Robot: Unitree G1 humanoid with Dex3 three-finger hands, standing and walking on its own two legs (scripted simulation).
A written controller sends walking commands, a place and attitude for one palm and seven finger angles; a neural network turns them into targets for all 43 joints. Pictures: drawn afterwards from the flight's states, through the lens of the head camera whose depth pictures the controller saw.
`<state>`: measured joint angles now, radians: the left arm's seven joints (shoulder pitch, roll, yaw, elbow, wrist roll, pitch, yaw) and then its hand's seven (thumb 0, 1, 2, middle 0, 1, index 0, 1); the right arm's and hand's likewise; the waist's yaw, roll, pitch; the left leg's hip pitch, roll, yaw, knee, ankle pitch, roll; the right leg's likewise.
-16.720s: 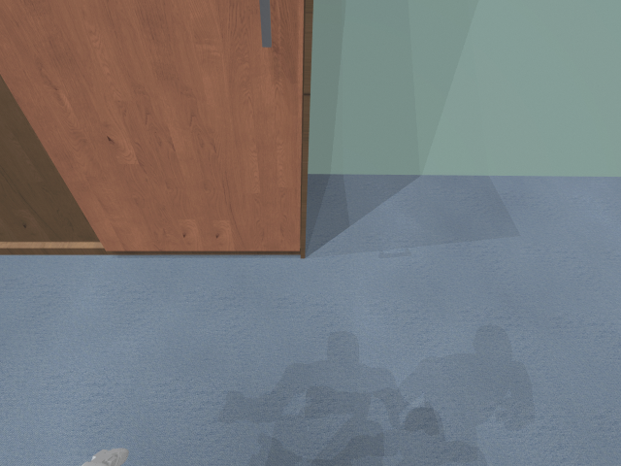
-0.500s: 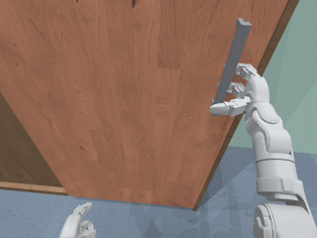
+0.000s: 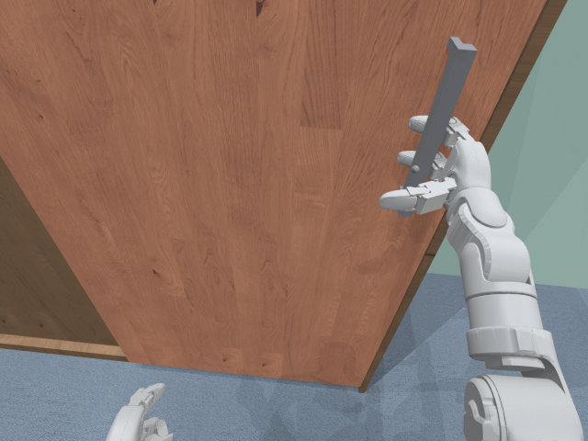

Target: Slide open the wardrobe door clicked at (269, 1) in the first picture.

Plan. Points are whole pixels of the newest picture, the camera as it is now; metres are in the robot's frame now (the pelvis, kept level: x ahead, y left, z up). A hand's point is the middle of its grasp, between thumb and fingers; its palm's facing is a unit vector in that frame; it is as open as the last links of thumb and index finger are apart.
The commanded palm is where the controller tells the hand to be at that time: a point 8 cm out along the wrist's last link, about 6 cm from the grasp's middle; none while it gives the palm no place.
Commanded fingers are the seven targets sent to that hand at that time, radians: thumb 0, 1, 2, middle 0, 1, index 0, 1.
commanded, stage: slide the fingers in behind the handle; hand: right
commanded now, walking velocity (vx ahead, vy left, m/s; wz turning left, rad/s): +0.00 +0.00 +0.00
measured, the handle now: (426, 137) +0.47 -0.14 +0.23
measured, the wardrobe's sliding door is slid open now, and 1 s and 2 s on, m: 0.00 0.00 0.00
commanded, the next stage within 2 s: grip the handle and tug to test in 0.18 s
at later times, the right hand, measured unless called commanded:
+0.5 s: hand (416, 170) +0.41 -0.12 +0.21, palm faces +0.02 +1.00 +0.01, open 12.9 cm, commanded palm +0.38 -0.17 +0.21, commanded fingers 0.00 -0.06 -0.54 0.36 1.28 0.36 1.28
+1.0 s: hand (413, 167) +0.41 -0.12 +0.21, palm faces +0.03 +1.00 +0.00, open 5.6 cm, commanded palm +0.38 -0.16 +0.21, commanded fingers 0.00 -0.90 -0.90 0.45 1.40 0.45 1.40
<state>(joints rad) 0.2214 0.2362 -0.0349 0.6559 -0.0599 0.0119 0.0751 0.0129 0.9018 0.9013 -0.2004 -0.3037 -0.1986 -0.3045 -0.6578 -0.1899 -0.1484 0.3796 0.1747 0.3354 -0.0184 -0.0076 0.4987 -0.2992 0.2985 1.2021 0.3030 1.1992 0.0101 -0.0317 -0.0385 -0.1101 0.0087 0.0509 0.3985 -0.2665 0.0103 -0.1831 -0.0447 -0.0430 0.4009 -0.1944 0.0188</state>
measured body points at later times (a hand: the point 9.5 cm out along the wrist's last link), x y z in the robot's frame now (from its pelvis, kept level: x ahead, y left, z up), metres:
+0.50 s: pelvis +0.00 +0.00 +0.00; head -0.01 +0.01 +0.45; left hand +0.16 +0.23 -0.10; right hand +0.40 -0.17 +0.21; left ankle -0.03 +0.11 -0.74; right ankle +0.01 -0.14 -0.74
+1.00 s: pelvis +0.01 +0.00 +0.00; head -0.01 +0.01 +0.45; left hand +0.16 +0.23 -0.10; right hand +0.40 -0.17 +0.21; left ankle -0.03 +0.11 -0.74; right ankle +0.01 -0.14 -0.74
